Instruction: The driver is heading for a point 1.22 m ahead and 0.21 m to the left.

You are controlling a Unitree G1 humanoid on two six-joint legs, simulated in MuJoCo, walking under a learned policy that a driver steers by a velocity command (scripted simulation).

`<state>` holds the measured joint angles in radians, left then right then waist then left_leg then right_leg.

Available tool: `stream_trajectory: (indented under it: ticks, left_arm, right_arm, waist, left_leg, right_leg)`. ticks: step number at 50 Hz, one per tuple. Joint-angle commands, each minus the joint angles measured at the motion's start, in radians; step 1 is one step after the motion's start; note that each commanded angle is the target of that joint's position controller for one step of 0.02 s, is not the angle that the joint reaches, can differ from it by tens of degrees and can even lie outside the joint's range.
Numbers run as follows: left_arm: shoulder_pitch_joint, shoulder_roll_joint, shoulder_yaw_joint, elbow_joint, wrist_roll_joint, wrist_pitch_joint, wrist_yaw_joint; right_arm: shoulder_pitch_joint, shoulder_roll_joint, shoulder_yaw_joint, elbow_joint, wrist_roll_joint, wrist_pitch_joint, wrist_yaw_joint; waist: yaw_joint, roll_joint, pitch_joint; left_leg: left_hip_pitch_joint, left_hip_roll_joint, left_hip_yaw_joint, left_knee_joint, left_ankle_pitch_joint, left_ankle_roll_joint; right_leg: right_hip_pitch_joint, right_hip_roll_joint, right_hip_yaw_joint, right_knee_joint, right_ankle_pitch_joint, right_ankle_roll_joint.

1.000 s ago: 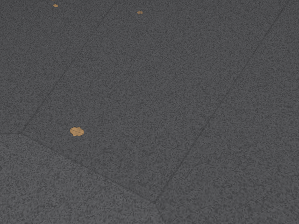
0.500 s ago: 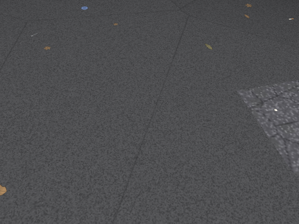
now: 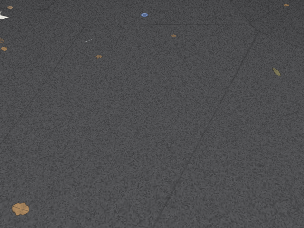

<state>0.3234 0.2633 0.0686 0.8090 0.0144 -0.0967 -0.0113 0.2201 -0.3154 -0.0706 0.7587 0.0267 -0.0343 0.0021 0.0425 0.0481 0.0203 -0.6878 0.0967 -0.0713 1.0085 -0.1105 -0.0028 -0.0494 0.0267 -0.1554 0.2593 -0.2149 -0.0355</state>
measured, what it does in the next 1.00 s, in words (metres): walks ahead, turning left: left foot, then right foot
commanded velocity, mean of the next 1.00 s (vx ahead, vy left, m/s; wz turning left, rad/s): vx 0.50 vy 0.00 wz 0.41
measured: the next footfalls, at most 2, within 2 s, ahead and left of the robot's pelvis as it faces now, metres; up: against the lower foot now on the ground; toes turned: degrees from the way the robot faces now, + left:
left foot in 0.24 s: +0.30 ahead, +0.14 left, +0.00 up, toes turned +11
right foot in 0.72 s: +0.63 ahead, +0.02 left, +0.00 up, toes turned +26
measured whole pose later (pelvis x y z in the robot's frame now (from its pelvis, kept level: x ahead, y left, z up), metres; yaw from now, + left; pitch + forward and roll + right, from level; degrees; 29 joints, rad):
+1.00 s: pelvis +0.56 +0.10 +0.00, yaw +25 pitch +1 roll -1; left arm 0.37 0.26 0.04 0.82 -0.01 -0.09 -0.02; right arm 0.18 -0.29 -0.04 0.68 0.00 -0.06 0.00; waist 0.07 0.04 0.03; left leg -0.61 0.08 -0.05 0.91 -0.22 -0.01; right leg -0.14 0.06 0.00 0.30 -0.18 -0.05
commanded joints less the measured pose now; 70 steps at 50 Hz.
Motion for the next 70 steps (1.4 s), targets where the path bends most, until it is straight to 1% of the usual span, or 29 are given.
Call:
stream_trajectory:
  ticks: [1, 8, 10, 12, 13, 14, 15, 16, 18, 23, 27, 31, 34, 36, 37, 38, 39, 40, 42, 44, 50, 56, 60, 61, 62, 63, 64, 67, 70]
  left_arm:
    - [-0.094, 0.14, 0.031, -0.067, -0.004, -0.02, 0.011]
    - [-0.006, 0.207, 0.053, -0.018, -0.033, 0.027, 0.021]
    - [-0.013, 0.239, 0.06, -0.023, -0.038, 0.045, 0.028]
    - [-0.025, 0.228, 0.05, -0.037, -0.038, 0.051, 0.037]
    - [0.06, 0.093, 0.009, -0.087, 0.002, 0.034, 0.028]
    - [0.032, 0.095, -0.007, -0.109, -0.012, -0.008, 0.015]
    - [-0.1, 0.177, 0.015, -0.142, -0.054, -0.03, 0.004]
    - [-0.134, 0.167, 0.008, -0.159, -0.06, -0.044, 0.004]
    - [-0.114, 0.168, 0.016, -0.138, -0.017, -0.04, 0.017]
    - [-0.14, 0.121, 0.006, -0.15, 0.004, 0.006, 0.018]
    - [-0.3, 0.087, -0.012, -0.186, -0.005, -0.002, 0.008]
    - [-0.358, 0.116, -0.007, -0.2, -0.021, -0.02, -0.015]
    - [-0.317, 0.145, 0.007, -0.196, -0.02, -0.03, -0.023]
    - [-0.16, 0.183, 0.031, -0.158, -0.009, -0.039, -0.014]
    - [-0.015, 0.24, 0.043, -0.146, 0.005, -0.041, -0.008]
    - [0.085, 0.313, 0.068, -0.092, 0.001, -0.028, -0.017]
    - [0.089, 0.215, 0.045, -0.092, -0.03, -0.026, -0.025]
    - [0.036, 0.161, 0.029, -0.099, -0.029, -0.021, -0.021]
    - [-0.049, 0.13, 0.012, -0.106, -0.011, -0.01, -0.017]
    - [-0.063, 0.106, 0.001, -0.101, -0.004, -0.013, -0.013]
    - [-0.001, 0.168, 0.016, -0.056, -0.032, -0.002, 0.001]
    - [0.095, 0.185, 0.022, -0.015, -0.045, 0.028, 0.015]
    - [0.074, 0.184, 0.024, -0.02, -0.04, 0.042, 0.024]
    - [0.052, 0.133, 0.005, -0.045, -0.024, 0.039, 0.021]
    - [0.159, 0.036, -0.024, -0.074, -0.03, 0.026, 0.023]
    - [0.163, 0.09, -0.014, -0.074, -0.05, 0.02, 0.023]
    - [0.093, 0.161, 0.009, -0.082, -0.064, 0.023, 0.023]
    - [0.016, 0.136, 0.019, -0.097, -0.044, 0.046, 0.019]
    - [0.004, 0.088, 0.013, -0.112, -0.043, 0.073, 0.013]
  right_arm:
    - [-0.034, -0.013, 0.006, -0.072, -0.005, -0.011, 0.018]
    - [-0.203, -0.026, 0.01, -0.178, -0.003, -0.012, 0.064]
    - [-0.119, -0.071, -0.015, -0.178, -0.002, -0.005, 0.063]
    - [0.177, -0.176, -0.075, -0.11, 0.002, 0.008, 0.039]
    - [0.211, -0.291, -0.098, -0.101, 0.007, 0.013, 0.02]
    - [0.21, -0.27, -0.081, -0.144, 0.0, -0.006, 0.027]
    - [0.192, -0.196, -0.059, -0.135, -0.01, -0.02, 0.034]
    - [0.148, -0.172, -0.051, -0.131, -0.009, -0.029, 0.034]
    - [0.027, -0.112, -0.032, -0.155, -0.017, -0.033, 0.028]
    - [0.028, -0.135, -0.036, -0.147, -0.017, -0.038, 0.002]
    - [0.077, -0.146, -0.039, -0.123, -0.008, -0.024, -0.015]
    - [0.137, -0.135, -0.034, -0.087, -0.003, -0.018, -0.018]
    - [0.141, -0.13, -0.033, -0.07, -0.01, -0.012, -0.018]
    - [0.129, -0.09, -0.019, -0.074, -0.015, -0.009, -0.013]
    - [0.163, -0.041, 0.003, -0.09, -0.031, -0.011, -0.012]
    - [0.302, 0.012, 0.019, -0.094, 0.003, -0.023, -0.011]
    - [0.251, -0.087, 0.004, -0.08, 0.014, -0.028, -0.015]
    - [0.118, -0.135, -0.01, -0.101, 0.011, -0.028, -0.016]
    - [0.014, -0.108, -0.006, -0.132, -0.018, -0.035, -0.013]
    - [0.037, -0.074, -0.003, -0.125, -0.016, -0.037, -0.004]
    - [-0.105, -0.003, 0.025, -0.168, -0.03, -0.048, 0.002]
    - [-0.254, -0.024, 0.019, -0.197, -0.012, -0.074, 0.029]
    - [-0.084, -0.103, -0.022, -0.151, -0.017, -0.085, 0.018]
    - [0.069, -0.155, -0.04, -0.132, -0.035, -0.086, 0.007]
    - [0.172, -0.239, -0.062, -0.112, -0.047, -0.069, 0.003]
    - [0.186, -0.174, -0.046, -0.102, -0.037, -0.062, 0.008]
    - [0.132, -0.114, -0.028, -0.1, -0.028, -0.061, 0.008]
    - [-0.007, -0.032, -0.003, -0.087, -0.039, -0.066, 0.012]
    - [-0.039, -0.049, -0.016, -0.063, -0.038, -0.085, 0.01]
  waist:
    - [-0.026, -0.095, 0.07]
    - [0.012, -0.082, 0.088]
    - [-0.05, -0.127, -0.004]
    - [-0.212, -0.092, -0.164]
    - [-0.131, 0.167, -0.246]
    - [-0.134, 0.137, -0.421]
    - [-0.176, 0.04, -0.314]
    - [-0.141, 0.008, -0.188]
    - [-0.054, -0.038, -0.086]
    - [-0.03, -0.016, -0.041]
    - [-0.094, 0.024, -0.014]
    - [-0.124, 0.045, -0.013]
    - [-0.094, 0.081, -0.006]
    - [-0.011, 0.067, -0.088]
    - [0.032, -0.054, -0.24]
    - [-0.01, -0.385, -0.339]
    - [0.027, -0.268, -0.264]
    - [0.048, -0.172, -0.13]
    - [0.012, -0.097, -0.019]
    - [-0.024, -0.147, -0.022]
    - [0.001, -0.12, 0.005]
    - [0.036, -0.132, 0.02]
    - [-0.081, -0.14, -0.067]
    - [-0.157, -0.086, -0.196]
    - [-0.14, 0.165, -0.355]
    - [-0.143, 0.225, -0.36]
    - [-0.14, 0.135, -0.211]
    - [-0.064, 0.082, -0.038]
    - [-0.034, 0.06, -0.003]
  left_leg:
    - [0.004, 0.023, 0.001, -0.165, 0.153, 0.001]
    - [0.017, -0.031, 0.123, -0.378, 0.055, 0.077]
    - [0.171, -0.109, 0.184, -0.368, -0.054, 0.12]
    - [0.636, -0.161, 0.138, -0.443, -0.024, 0.19]
    - [1.0, 0.096, -0.34, -0.472, -0.114, 0.335]
    - [1.121, 0.241, -0.798, -0.66, -0.275, 0.458]
    - [1.059, 0.218, -0.685, -0.719, -0.257, 0.386]
    - [0.914, 0.18, -0.547, -0.723, -0.185, 0.348]
    - [0.657, 0.1, -0.362, -0.737, 0.026, 0.301]
    - [0.457, 0.035, -0.22, -0.788, 0.206, 0.301]
    - [0.417, -0.024, -0.175, -0.766, 0.069, 0.236]
    - [0.495, 0.028, -0.242, -0.706, -0.01, 0.219]
    - [0.575, 0.073, -0.302, -0.633, 0.046, 0.198]
    - [0.562, 0.003, -0.257, -0.448, 0.206, 0.154]
    - [0.431, -0.062, -0.191, -0.167, 0.051, 0.115]
    - [0.077, -0.213, -0.078, 0.163, -0.418, 0.037]
    - [-0.063, -0.161, -0.133, 0.273, -0.452, 0.033]
    - [-0.101, -0.12, -0.118, 0.291, -0.362, 0.039]
    - [-0.064, -0.048, -0.058, 0.2, -0.241, 0.034]
    - [0.019, -0.011, -0.036, 0.117, -0.189, 0.027]
    - [0.044, -0.013, 0.023, -0.234, -0.013, -0.02]
    - [0.19, -0.077, 0.021, -0.483, 0.139, -0.026]
    - [0.498, -0.083, 0.032, -0.578, 0.06, 0.04]
    - [0.748, 0.046, -0.077, -0.539, 0.049, 0.097]
    - [1.091, 0.288, -0.44, -0.574, -0.097, 0.227]
    - [1.06, 0.328, -0.642, -0.678, -0.277, 0.261]
    - [0.939, 0.292, -0.517, -0.705, -0.321, 0.225]
    - [0.641, 0.182, -0.217, -0.79, -0.095, 0.182]
    - [0.547, 0.168, -0.079, -0.858, 0.038, 0.195]
  right_leg:
    - [-0.068, -0.267, 0.065, -0.164, 0.245, -0.135]
    - [0.149, -0.318, -0.036, -0.045, 0.539, -0.098]
    - [0.182, -0.31, -0.06, 0.144, 0.893, -0.076]
    - [-0.036, -0.25, -0.087, 0.581, 0.814, -0.016]
    - [-0.476, -0.101, -0.064, 0.965, -0.026, 0.052]
    - [-0.654, 0.027, 0.195, 1.152, -0.408, 0.06]
    - [-0.75, -0.032, 0.264, 1.159, -0.32, 0.04]
    - [-0.756, -0.073, 0.251, 1.079, -0.23, 0.023]
    - [-0.629, -0.139, 0.25, 0.925, -0.124, 0.031]
    - [-0.553, -0.13, 0.213, 0.718, 0.013, 0.105]
    - [-0.486, -0.07, 0.206, 0.402, 0.263, 0.12]
    - [-0.443, -0.053, 0.222, 0.276, 0.311, 0.096]
    - [-0.403, -0.052, 0.216, 0.241, 0.189, 0.044]
    - [-0.172, -0.057, 0.199, 0.195, 0.171, -0.018]
    - [0.095, -0.222, 0.376, 0.227, 0.173, -0.094]
    - [0.383, -0.411, 0.848, 0.101, -0.087, -0.265]
    - [0.358, -0.418, 0.955, 0.019, -0.349, -0.249]
    - [0.242, -0.379, 0.81, 0.007, -0.334, -0.205]
    - [0.045, -0.299, 0.612, -0.022, -0.111, -0.186]
    - [-0.025, -0.244, 0.506, -0.057, 0.033, -0.173]
    - [-0.073, -0.209, 0.368, -0.107, 0.243, -0.192]
    - [-0.064, -0.217, 0.382, -0.042, 0.22, -0.154]
    - [-0.081, -0.183, 0.39, 0.163, 0.324, -0.091]
    - [-0.212, -0.125, 0.352, 0.406, 0.219, -0.055]
    - [-0.549, 0.011, 0.227, 0.756, -0.172, 0.013]
    - [-0.684, -0.012, 0.285, 0.934, -0.372, 0.021]
    - [-0.738, -0.059, 0.299, 0.995, -0.296, 0.02]
    - [-0.653, -0.144, 0.269, 0.92, -0.122, 0.032]
    - [-0.613, -0.163, 0.256, 0.876, -0.046, 0.048]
